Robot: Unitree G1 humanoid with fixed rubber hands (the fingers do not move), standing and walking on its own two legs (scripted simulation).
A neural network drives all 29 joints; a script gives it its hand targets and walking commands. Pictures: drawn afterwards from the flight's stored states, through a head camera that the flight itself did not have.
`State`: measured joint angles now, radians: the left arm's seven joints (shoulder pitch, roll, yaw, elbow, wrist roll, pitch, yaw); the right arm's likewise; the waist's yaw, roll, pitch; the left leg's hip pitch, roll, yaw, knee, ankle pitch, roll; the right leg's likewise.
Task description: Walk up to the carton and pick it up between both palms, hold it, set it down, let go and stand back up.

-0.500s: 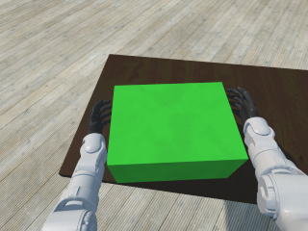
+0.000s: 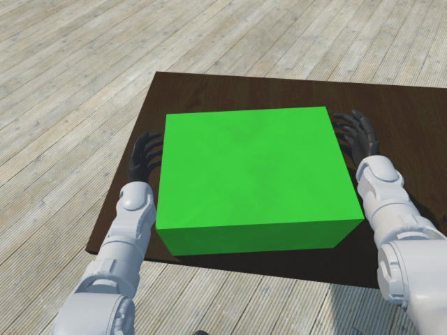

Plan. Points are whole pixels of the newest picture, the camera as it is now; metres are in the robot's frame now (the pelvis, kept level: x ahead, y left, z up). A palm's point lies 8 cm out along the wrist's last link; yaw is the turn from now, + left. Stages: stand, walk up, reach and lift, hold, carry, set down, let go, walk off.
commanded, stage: set down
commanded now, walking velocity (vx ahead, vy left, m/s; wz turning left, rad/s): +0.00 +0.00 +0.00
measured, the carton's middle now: (249, 180) +0.42 +0.02 -0.01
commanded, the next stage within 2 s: none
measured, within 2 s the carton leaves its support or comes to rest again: neither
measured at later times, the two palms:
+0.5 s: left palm (141, 180) +0.37 +0.22 +0.02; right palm (363, 153) +0.47 -0.18 +0.05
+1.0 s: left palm (140, 193) +0.36 +0.24 -0.02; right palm (371, 169) +0.46 -0.21 +0.01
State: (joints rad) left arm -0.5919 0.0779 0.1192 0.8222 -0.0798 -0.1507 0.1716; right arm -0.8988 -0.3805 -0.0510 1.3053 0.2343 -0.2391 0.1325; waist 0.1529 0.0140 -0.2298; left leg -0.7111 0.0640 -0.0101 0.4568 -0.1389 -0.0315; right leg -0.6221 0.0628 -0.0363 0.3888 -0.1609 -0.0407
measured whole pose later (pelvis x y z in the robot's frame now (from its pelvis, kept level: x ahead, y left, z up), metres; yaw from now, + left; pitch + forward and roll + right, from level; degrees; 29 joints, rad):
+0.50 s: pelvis +0.00 -0.01 -0.01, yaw +0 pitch +23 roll -1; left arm -0.65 0.09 0.13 0.99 -0.09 -0.26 0.15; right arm -0.96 -0.38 0.00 1.44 0.27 -0.29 0.12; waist 0.16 0.00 -0.24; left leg -0.74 0.07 -0.01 0.51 -0.16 -0.04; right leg -0.67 0.06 -0.04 0.47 -0.20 -0.05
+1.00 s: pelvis -0.01 -0.01 -0.03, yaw -1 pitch +27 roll -2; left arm -0.66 0.15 0.05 1.03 -0.19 -0.28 0.14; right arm -0.93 -0.46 0.20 1.46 0.49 -0.37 0.15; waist 0.18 -0.01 -0.26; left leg -0.91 0.08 -0.01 0.68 -0.23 -0.05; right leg -0.84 0.08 -0.04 0.65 -0.27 -0.06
